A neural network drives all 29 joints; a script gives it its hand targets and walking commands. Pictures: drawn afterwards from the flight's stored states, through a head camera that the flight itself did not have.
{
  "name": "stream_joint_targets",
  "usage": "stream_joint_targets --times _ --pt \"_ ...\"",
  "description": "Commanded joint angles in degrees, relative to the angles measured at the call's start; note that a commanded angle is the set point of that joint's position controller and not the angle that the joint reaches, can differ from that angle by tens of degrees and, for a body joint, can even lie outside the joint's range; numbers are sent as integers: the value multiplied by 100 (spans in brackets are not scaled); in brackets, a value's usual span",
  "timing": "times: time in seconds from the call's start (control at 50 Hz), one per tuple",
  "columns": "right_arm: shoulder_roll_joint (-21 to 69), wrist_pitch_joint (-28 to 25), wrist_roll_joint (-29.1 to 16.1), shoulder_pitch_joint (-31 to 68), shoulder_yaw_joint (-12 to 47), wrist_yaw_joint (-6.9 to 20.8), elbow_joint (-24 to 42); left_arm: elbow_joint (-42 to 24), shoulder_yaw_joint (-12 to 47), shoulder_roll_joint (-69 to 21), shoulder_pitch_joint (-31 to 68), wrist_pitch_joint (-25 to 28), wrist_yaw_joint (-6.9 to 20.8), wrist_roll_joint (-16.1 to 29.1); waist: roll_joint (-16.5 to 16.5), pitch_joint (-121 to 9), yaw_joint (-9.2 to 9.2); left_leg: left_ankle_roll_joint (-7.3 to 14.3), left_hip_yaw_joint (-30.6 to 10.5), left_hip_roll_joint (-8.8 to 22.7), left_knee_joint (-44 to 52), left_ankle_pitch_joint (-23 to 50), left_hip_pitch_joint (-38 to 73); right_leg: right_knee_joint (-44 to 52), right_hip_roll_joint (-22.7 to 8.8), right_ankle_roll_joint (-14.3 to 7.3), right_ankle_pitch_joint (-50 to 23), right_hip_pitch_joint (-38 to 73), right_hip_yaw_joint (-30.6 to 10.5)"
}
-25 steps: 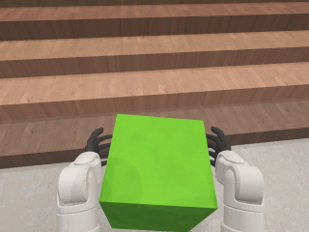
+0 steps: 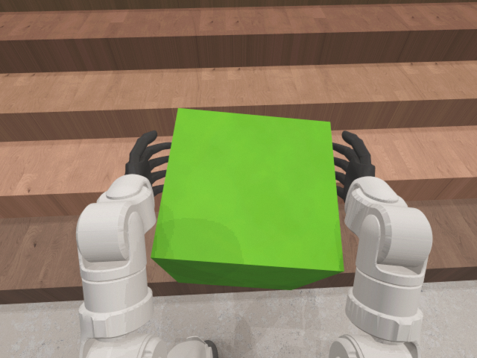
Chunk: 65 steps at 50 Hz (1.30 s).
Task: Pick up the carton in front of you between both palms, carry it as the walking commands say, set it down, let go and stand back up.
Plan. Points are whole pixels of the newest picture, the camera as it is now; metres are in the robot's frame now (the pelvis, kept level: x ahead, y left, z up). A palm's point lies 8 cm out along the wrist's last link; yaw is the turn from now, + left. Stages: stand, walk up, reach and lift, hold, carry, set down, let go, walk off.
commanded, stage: carry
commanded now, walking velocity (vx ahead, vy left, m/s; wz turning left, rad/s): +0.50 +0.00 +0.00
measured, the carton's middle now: (243, 213) +0.32 +0.01 +0.08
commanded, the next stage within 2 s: none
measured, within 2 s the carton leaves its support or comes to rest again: neither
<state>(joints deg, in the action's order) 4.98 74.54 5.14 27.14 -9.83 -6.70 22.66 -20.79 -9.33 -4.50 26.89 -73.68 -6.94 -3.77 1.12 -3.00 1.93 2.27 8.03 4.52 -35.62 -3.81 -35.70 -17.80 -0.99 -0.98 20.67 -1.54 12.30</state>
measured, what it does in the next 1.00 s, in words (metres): climbs: left foot, then right foot 0.16 m higher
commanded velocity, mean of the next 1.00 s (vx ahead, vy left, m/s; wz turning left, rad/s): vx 0.50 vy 0.00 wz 0.00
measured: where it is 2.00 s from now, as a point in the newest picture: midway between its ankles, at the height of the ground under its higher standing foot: (322, 77)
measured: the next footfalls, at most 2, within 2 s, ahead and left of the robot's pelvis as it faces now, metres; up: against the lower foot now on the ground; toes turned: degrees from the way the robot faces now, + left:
left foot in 0.06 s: +0.23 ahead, +0.09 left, +0.00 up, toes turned +9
right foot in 0.66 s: +0.69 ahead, -0.12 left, +0.16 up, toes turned +5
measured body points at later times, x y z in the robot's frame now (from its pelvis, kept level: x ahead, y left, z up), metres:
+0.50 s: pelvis +0.32 +0.01 -0.01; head +0.40 +0.02 +0.43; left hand +0.73 +0.16 +0.13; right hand +0.72 -0.14 +0.13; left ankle +0.19 +0.09 -0.74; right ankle +0.35 -0.09 -0.60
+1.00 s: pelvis +0.72 -0.13 +0.17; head +0.80 -0.13 +0.61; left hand +1.07 +0.10 +0.27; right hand +1.13 -0.19 +0.26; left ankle +0.73 -0.02 -0.33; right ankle +0.65 -0.12 -0.57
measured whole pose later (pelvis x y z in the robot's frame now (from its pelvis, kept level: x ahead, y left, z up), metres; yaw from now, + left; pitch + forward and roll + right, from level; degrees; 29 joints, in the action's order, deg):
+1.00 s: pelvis +0.72 -0.13 +0.17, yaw +4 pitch +6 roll +5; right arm 6.3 66.5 11.3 37.3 -17.1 -3.8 5.0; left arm 0.4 -14.6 -3.6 40.5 -65.5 -9.4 -3.0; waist -4.5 5.5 10.9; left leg 5.4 7.7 -3.8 -103.1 -27.8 -58.5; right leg -24.5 6.6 -10.0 12.7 -12.2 -1.1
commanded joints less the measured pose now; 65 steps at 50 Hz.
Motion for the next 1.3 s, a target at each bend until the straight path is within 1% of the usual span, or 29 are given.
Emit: stream_joint_targets --times 0.0,0.04,0.06,0.08,0.1,0.16,0.36,0.44,0.5,0.56,0.6,0.62,0.64,0.66,0.68,0.7,0.74,0.8,0.88,0.92,1.0,1.08,1.1,1.12,1.14,1.16,1.2,1.24,1.28 --pt "3796 231 -2419 4020 3787 1138 -658 304 3802 -3781 4260 -231 1300 2573 -979 -1153 -193 171 315 -299 401 169 983 -336 -1171 -563 -3821 403 -324" --pt "3754 326 -2490 4406 3436 1150 -1185 673 3616 -3874 4876 -352 1228 2615 -365 -1838 -588 166 538 -619 763 -326 2859 -2302 -663 -284 -3702 -148 81" --pt "3790 390 -2544 4551 3286 1161 -1412 890 3468 -3865 5116 -414 1183 2608 415 -2241 -719 135 -903 428 757 -934 3837 -3651 -476 -197 -2051 -1058 -127" --pt "3747 385 -2581 4962 3185 1163 -1667 1060 3375 -4070 5425 -472 1131 2632 1895 -2605 -542 912 -3656 1759 1455 -1305 5029 -5058 378 -41 517 -2995 -513" --pt "4063 406 -2752 5170 3146 1177 -1807 1159 3237 -4088 5807 -502 1083 2613 1783 -2629 -618 1070 -3938 1671 1749 -1307 5068 -5867 286 -180 821 -3587 -1129" --pt "5034 373 -3116 6312 3040 1285 -1716 1419 2987 -4883 6485 -455 1001 2621 390 -2466 -517 886 -2358 1299 1304 1076 4403 -5617 -190 -324 -50 -3841 -1314" --pt "5618 66 -2605 6388 2894 1287 -1563 1715 2833 -5620 6257 -93 923 2022 852 -2915 -670 1033 -935 995 507 3761 5447 -4726 78 -332 -221 -4785 -554" --pt "5346 -12 -2508 6111 3238 1244 -1221 1378 3082 -5415 6081 -68 978 1958 837 -2561 -991 1289 -1817 1449 432 3622 6953 -6421 -253 -500 569 -7111 -827" --pt "5353 -10 -2795 6185 3605 1288 -1150 1488 3069 -5224 5945 -69 1025 1845 647 -1665 -1707 1646 -2940 2166 263 5411 8953 -10611 186 -613 3558 -10882 -1467" --pt "5390 -75 -3093 6255 3750 1289 -1189 1830 2838 -4759 5477 -83 978 1641 8 -948 -1552 924 -2397 1942 898 5280 8592 -10091 83 -898 4976 -11428 -1641" --pt "5491 -74 -3449 6482 3724 1412 -1128 1906 2554 -4441 5084 -11 856 1319 -15 -1518 -217 208 -287 720 2022 6136 4168 -5298 -43 -910 2110 -5133 -282" --pt "5583 -73 -3531 6338 3697 1462 -1171 1828 2518 -4269 5098 52 788 1246 334 -2675 371 563 -255 362 1068 8309 1971 -5360 1162 -549 24 -1094 680" --pt "5673 -175 -3574 6631 3743 1484 -1024 1310 2795 -4633 5353 110 808 1452 1643 -3324 1684 361 -185 581 -901 9055 1046 -4583 1239 -455 -1188 1197 338" --pt "5834 -228 -3403 6876 3790 1497 -884 970 3100 -4897 5962 191 879 1656 583 -3572 2074 -144 -410 -379 -3975 2341 921 -2891 786 -783 -2685 1616 -1325" --pt "5841 -202 -3164 6351 3792 1470 -1003 1170 3314 -5083 5484 262 970 1927 -2312 -4544 1068 -369 -1577 -1905 -6849 -1982 737 -1339 -988 -1424 -6157 1200 -5450" --pt "5651 -218 -2812 5857 3449 1360 -1378 997 3630 -5454 5562 207 1038 2296 -1721 -5751 656 -96 -2806 -1776 -7847 -1405 1359 -1778 -1238 -1421 -6321 1878 -5706" --pt "5481 -323 -2371 5407 3201 1210 -1084 390 3937 -6016 6094 329 1219 2785 -604 -4670 341 -95 -2120 -1378 -7416 -1046 514 -1829 -962 -1212 -4662 1298 -4829" --pt "5258 -479 -1785 5239 3109 1038 -1014 359 4232 -6448 6197 399 1427 3250 -500 -3776 166 -30 -1653 -893 -7155 -1428 -514 -1380 -836 -1308 -3433 1125 -4343" --pt "5390 -765 -1448 4452 3318 1082 -1736 1104 4334 -6598 5658 548 1681 3134 82 -2848 652 67 -401 -723 -5473 -1857 -1893 -1127 -832 -715 -6483 2235 -3280" --pt "5450 -877 -1368 4173 3370 1102 -2116 1637 4242 -6553 5371 615 1803 3005 -381 -2820 788 330 -100 -784 -6181 -2127 -2998 -1211 -883 -555 -7738 3038 -3171" --pt "5080 -958 -1101 4298 3104 924 -2584 2353 3772 -6273 5427 626 1992 3077 -309 -1922 705 415 529 -822 -7234 -3419 -5178 -897 -530 -973 -7233 3205 -2960" --pt "4961 -724 -1369 5210 3269 699 -2100 2476 3255 -5824 5531 534 1922 3090 -1132 -2343 -229 549 1405 -1597 -3237 -1058 1042 -393 -547 -358 -11955 -931 -1336" --pt "5038 -639 -1620 5616 3452 698 -1800 2313 3150 -5762 5677 470 1873 3024 -1529 -2657 -846 532 1352 -1674 -2656 -1001 2020 -1090 -678 11 -12671 -966 -1189" --pt "5151 -571 -1996 5905 3681 723 -1528 2111 3018 -5713 5953 406 1810 2887 -1730 -2933 -1824 949 662 -1394 -992 -975 3965 -3607 -226 1138 -13283 -2014 -521" --pt "5251 -534 -2393 6173 3756 793 -1276 1914 3044 -5641 6006 290 1756 2819 1247 -2924 -2010 1640 -991 -455 667 1944 4522 -8617 723 831 -3466 -3195 -1039" --pt "5336 -416 -2445 5194 3709 835 -1803 1927 2950 -5084 5616 107 1685 2697 815 -3757 -777 2349 -3734 471 598 3611 4496 -10424 1058 496 -677 -3786 -2300" --pt "5530 -236 -3092 6154 3920 932 -1578 1862 2169 -4289 5453 -67 1474 2178 -516 -3722 -852 2592 -5620 1439 1060 220 4851 -11816 816 -128 4 -5332 -3071" --pt "5805 -78 -3734 7377 3999 1100 -1470 2083 1507 -3541 5513 -141 1270 1449 -1940 -2285 -429 1578 -4245 1119 1328 -1663 3436 -10256 147 -423 -48 -5503 -2632" --pt "5954 3 -4130 8201 4011 1203 -1882 2630 1160 -3232 5636 -142 1150 1084 -1962 -1605 -417 1273 -3337 944 1454 -1996 2027 -8693 -74 -459 -16 -4912 -1965"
